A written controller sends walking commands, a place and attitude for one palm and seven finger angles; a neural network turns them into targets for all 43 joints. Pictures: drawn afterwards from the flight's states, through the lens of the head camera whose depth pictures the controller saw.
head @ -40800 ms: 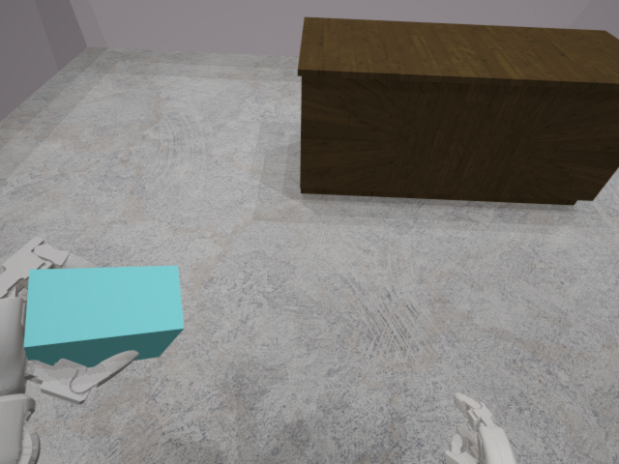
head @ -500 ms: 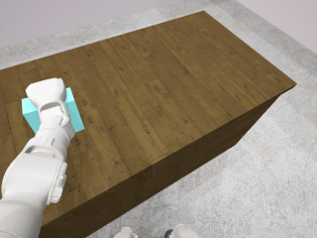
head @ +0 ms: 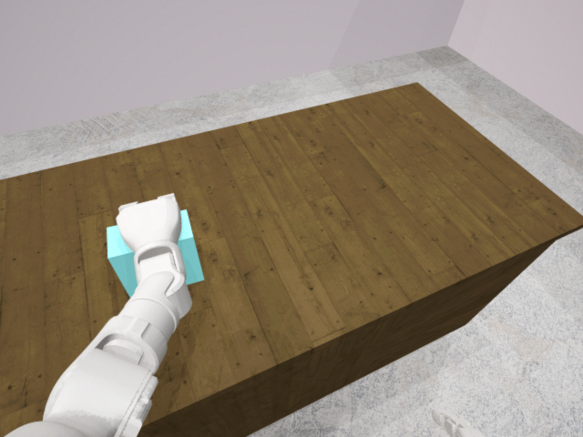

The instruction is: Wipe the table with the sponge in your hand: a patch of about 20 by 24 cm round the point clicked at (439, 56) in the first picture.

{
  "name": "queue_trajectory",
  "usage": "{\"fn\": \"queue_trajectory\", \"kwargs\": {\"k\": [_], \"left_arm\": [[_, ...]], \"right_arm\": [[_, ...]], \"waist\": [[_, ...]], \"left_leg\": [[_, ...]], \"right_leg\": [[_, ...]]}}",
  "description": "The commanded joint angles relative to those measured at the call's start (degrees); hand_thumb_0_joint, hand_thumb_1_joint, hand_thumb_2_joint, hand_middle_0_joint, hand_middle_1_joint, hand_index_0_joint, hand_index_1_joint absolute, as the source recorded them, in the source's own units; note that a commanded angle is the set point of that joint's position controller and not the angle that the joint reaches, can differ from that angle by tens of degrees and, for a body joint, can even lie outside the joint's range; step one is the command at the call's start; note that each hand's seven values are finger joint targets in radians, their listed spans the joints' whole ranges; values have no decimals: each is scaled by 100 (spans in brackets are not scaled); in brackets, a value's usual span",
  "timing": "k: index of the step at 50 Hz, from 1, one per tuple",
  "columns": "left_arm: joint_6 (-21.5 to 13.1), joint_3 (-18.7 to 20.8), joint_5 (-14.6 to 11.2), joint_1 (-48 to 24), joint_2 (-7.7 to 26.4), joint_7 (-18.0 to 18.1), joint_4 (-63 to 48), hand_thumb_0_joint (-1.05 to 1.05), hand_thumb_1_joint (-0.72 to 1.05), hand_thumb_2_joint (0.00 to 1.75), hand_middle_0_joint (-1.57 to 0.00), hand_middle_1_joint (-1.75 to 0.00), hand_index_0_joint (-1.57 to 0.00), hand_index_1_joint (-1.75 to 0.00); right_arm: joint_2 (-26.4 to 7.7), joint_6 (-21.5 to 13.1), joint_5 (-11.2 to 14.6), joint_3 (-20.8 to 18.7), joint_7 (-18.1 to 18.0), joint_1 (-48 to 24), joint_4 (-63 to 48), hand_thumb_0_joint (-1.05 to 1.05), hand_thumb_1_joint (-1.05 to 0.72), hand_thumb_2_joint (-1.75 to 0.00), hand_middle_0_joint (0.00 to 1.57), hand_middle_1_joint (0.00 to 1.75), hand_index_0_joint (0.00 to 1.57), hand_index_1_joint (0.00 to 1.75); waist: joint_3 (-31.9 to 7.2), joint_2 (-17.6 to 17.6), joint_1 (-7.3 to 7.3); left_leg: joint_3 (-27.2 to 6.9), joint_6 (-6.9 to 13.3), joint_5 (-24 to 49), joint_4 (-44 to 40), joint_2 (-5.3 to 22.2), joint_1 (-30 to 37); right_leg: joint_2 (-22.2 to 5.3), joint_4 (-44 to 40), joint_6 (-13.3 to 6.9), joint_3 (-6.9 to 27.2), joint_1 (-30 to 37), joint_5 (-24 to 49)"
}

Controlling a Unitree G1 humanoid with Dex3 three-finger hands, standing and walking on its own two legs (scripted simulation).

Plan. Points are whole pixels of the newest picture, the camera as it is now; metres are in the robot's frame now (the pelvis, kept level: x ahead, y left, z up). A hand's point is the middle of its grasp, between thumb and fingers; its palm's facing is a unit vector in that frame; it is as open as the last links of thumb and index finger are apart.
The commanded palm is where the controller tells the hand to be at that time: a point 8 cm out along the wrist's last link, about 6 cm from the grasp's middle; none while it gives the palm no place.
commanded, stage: wipe back along the third lane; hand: left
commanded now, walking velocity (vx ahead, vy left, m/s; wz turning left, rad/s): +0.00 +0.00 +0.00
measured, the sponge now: (161, 262) +0.39 +0.25 -0.04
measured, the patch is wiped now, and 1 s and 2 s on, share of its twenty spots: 0.95 0.95 0.95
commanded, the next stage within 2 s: slide back across to the middle lane in 1.16 s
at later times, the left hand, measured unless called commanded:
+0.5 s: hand (164, 283) +0.33 +0.21 +0.01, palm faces -0.04 -0.03 -1.00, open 10.5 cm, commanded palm +0.28 +0.18 +0.03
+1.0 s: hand (176, 303) +0.30 +0.19 +0.00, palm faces -0.05 -0.02 -1.00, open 10.5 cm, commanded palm +0.24 +0.15 +0.03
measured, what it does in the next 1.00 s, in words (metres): stands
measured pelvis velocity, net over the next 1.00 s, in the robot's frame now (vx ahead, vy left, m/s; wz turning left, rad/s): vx -0.01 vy -0.03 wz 0.01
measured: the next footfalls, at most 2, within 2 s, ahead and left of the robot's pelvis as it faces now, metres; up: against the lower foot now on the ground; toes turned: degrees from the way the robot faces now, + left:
none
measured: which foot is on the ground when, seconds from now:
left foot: down 0.00-1.00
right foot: down 0.00-1.00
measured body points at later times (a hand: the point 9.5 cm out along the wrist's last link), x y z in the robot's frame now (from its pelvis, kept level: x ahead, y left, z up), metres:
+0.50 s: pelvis +0.00 -0.01 +0.01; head +0.00 -0.01 +0.46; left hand +0.32 +0.21 +0.06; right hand +0.22 -0.22 -0.08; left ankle -0.01 +0.08 -0.72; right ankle +0.00 -0.13 -0.72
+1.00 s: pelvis -0.01 -0.03 +0.01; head -0.02 -0.05 +0.46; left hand +0.29 +0.18 +0.06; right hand +0.18 -0.26 -0.10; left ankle -0.01 +0.08 -0.72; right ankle +0.00 -0.13 -0.72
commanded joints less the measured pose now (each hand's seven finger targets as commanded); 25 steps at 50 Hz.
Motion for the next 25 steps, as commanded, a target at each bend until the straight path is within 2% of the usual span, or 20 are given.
{"fn": "queue_trajectory", "kwargs": {"k": [1, 3, 5, 7, 8, 9, 10, 12, 13, 15, 16, 17, 19, 20, 21, 22, 23, 24, 25], "left_arm": [[251, -297, -151, -109, -394, -382, -546, 0, 10, 130, -120, -160, -120, -160], [382, -365, -160, 141, -459, -436, -741, 0, 10, 130, -120, -160, -120, -160], [452, -185, -199, 334, -248, -471, -1029, 0, 10, 130, -120, -160, -120, -160], [527, -438, -194, 541, -432, -541, -1292, 0, 10, 130, -120, -160, -120, -160], [550, -369, -166, 699, -342, -553, -1338, 0, 10, 130, -120, -160, -120, -160], [566, -466, -142, 853, -401, -589, -1445, 0, 10, 130, -120, -160, -120, -160], [567, -284, -165, 941, -215, -605, -1609, 0, 10, 130, -120, -160, -120, -160], [577, -623, -102, 856, -456, -659, -1781, 0, 10, 130, -120, -160, -120, -160], [583, -543, -78, 1012, -354, -675, -1774, 0, 10, 130, -120, -160, -120, -160], [553, -405, -68, 1023, -193, -686, -1915, 0, 10, 130, -120, -160, -120, -160], [547, -650, -39, 1034, -414, -701, -1972, 0, 10, 130, -120, -160, -120, -160], [540, -745, -33, 943, -487, -719, -2045, 0, 10, 130, -120, -160, -120, -160], [521, -609, 10, 887, -330, -707, -1952, 0, 10, 130, -120, -160, -120, -160], [496, -480, -13, 957, -257, -704, -1997, 0, 10, 130, -120, -160, -120, -160], [484, -534, -4, 1007, -274, -701, -2023, 0, 10, 130, -120, -160, -120, -160], [474, -722, 40, 794, -423, -705, -1997, 0, 10, 130, -120, -160, -120, -160], [471, -747, 38, 793, -469, -709, -1973, 0, 10, 130, -120, -160, -120, -160], [452, -670, 43, 802, -387, -704, -1940, 0, 10, 130, -120, -160, -120, -160], [432, -362, 9, 876, -138, -686, -1912, 0, 10, 130, -120, -160, -120, -160]], "right_arm": [[-803, -31, 2, -286, -34, -474, -764, 0, -90, -90, 20, 30, 20, 30], [-790, 56, 5, -271, -15, -606, -830, 0, -90, -90, 20, 30, 20, 30], [-815, 125, 10, -256, -35, -773, -885, 0, -90, -90, 20, 30, 20, 30], [-781, 186, 27, -219, -40, -894, -969, 0, -90, -90, 20, 30, 20, 30], [-785, 201, 30, -212, -45, -921, -984, 0, -90, -90, 20, 30, 20, 30], [-787, 207, 40, -185, -49, -979, -1025, 0, -90, -90, 20, 30, 20, 30], [-803, 214, 51, -183, -58, -1070, -1054, 0, -90, -90, 20, 30, 20, 30], [-760, 240, 55, -154, -63, -1119, -1086, 0, -90, -90, 20, 30, 20, 30], [-773, 236, 63, -143, -66, -1128, -1095, 0, -90, -90, 20, 30, 20, 30], [-790, 235, 66, -134, -94, -1240, -1111, 0, -90, -90, 20, 30, 20, 30], [-758, 237, 60, -122, -91, -1223, -1134, 0, -90, -90, 20, 30, 20, 30], [-749, 236, 65, -122, -86, -1267, -1153, 0, -90, -90, 20, 30, 20, 30], [-762, 238, 59, -109, -112, -1275, -1119, 0, -90, -90, 20, 30, 20, 30], [-769, 224, 52, -123, -130, -1334, -1123, 0, -90, -90, 20, 30, 20, 30], [-758, 221, 53, -107, -140, -1300, -1154, 0, -90, -90, 20, 30, 20, 30], [-742, 229, 65, -104, -154, -1349, -1132, 0, -90, -90, 20, 30, 20, 30], [-737, 221, 66, -107, -156, -1341, -1137, 0, -90, -90, 20, 30, 20, 30], [-741, 211, 62, -102, -162, -1336, -1128, 0, -90, -90, 20, 30, 20, 30], [-775, 201, 48, -116, -184, -1359, -1112, 0, -90, -90, 20, 30, 20, 30]], "waist": [[-1243, -317, -16], [-1203, -417, 24], [-1253, -423, 96], [-1207, -372, 105], [-1156, -484, 123], [-1125, -483, 133], [-1135, -409, 208], [-920, -371, 110], [-916, -483, 142], [-853, -370, 201], [-798, -385, 153], [-797, -344, 139], [-700, -437, 144], [-720, -386, 234], [-760, -401, 215], [-618, -435, 125], [-535, -401, 139], [-550, -406, 158], [-604, -457, 257]], "left_leg": [[-195, -256, 2976, -500, 307, 1544], [-172, -253, 2974, -527, 281, 1578], [-189, -270, 3146, -541, 260, 1609], [-163, -272, 3139, -566, 228, 1652], [-166, -268, 3173, -566, 220, 1654], [-165, -272, 3149, -592, 196, 1631], [-164, -276, 3083, -626, 188, 1627], [-161, -266, 3013, -640, 176, 1676], [-168, -266, 2906, -673, 165, 1648], [-190, -286, 2763, -716, 152, 1643], [-191, -278, 2732, -722, 149, 1663], [-186, -268, 2563, -743, 150, 1668], [-186, -265, 2238, -798, 124, 1588], [-181, -258, 2153, -823, 103, 1561], [-170, -251, 2023, -838, 89, 1553], [-177, -248, 1889, -842, 90, 1527], [-169, -238, 1740, -881, 84, 1488], [-175, -232, 1643, -892, 74, 1471], [-203, -234, 1570, -921, 71, 1418]], "right_leg": [[15, -224, -405, -399, 876, 2116], [5, -268, -416, -387, 1023, 2247], [-16, -259, -434, -336, 1246, 2530], [-32, -266, -437, -333, 1358, 2628], [-34, -273, -445, -320, 1426, 2721], [-39, -273, -448, -292, 1482, 2756], [-44, -293, -469, -253, 1557, 2783], [-47, -324, -469, -278, 1492, 2717], [-45, -332, -474, -267, 1544, 2666], [-38, -362, -511, -190, 1534, 2568], [-40, -352, -502, -240, 1509, 2482], [-37, -365, -502, -255, 1456, 2334], [-25, -405, -523, -219, 1432, 2104], [-16, -434, -548, -161, 1471, 2077], [-32, -423, -531, -203, 1525, 1966], [-26, -457, -522, -191, 1379, 1813], [-27, -487, -526, -203, 1330, 1629], [-21, -502, -532, -187, 1329, 1526], [-4, -534, -554, -116, 1379, 1454]]}}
